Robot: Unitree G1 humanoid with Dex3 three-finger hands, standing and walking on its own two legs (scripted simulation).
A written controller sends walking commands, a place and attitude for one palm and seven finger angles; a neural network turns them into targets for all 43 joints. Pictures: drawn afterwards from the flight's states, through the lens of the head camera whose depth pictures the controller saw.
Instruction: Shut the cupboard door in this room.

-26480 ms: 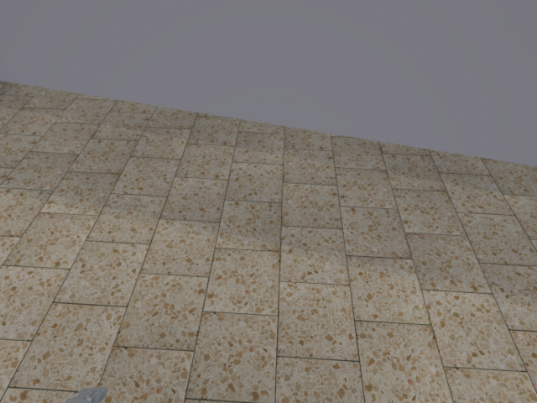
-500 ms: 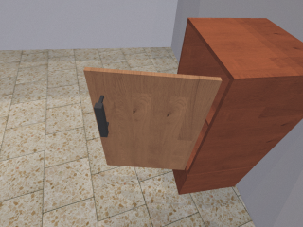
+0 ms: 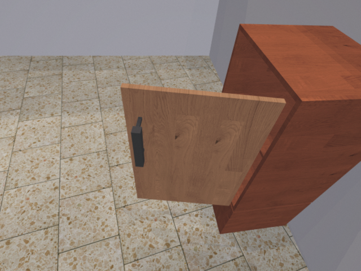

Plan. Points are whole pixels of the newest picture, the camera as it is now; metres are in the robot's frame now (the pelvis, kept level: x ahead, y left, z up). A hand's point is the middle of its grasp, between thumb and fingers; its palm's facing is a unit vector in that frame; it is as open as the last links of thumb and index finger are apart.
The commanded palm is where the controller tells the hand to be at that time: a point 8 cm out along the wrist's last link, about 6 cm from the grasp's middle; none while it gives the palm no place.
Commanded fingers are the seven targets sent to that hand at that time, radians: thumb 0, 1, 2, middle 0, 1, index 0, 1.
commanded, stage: come to a stop and stand still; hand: left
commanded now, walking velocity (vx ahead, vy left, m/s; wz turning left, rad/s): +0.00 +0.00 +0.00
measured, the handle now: (139, 142) +0.46 +0.15 -0.02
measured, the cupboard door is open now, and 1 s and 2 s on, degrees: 78 78 78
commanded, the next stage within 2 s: look again from close up in 0.24 s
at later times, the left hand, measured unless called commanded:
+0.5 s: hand out of the picture -0.01 +0.18 -0.18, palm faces +0.00 -0.99 -0.16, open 7.4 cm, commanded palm none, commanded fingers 0.00 0.90 0.90 -0.20 -0.30 -0.20 -0.30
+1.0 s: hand out of the picture -0.01 +0.17 -0.18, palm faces +0.04 -0.99 -0.15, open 7.4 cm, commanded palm +0.09 +0.22 -0.07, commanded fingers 0.00 0.90 0.90 -0.24 -0.34 -0.24 -0.34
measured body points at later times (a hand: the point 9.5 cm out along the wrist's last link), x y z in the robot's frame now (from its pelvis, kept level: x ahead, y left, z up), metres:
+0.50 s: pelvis +0.00 +0.02 +0.00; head +0.00 +0.04 +0.45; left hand -0.01 +0.24 -0.17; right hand +0.02 -0.22 -0.14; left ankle +0.04 +0.07 -0.74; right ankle -0.03 -0.16 -0.74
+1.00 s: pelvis -0.01 +0.01 +0.00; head +0.00 +0.03 +0.45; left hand -0.02 +0.22 -0.16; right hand +0.00 -0.22 -0.15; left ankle +0.04 +0.07 -0.74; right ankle -0.03 -0.16 -0.74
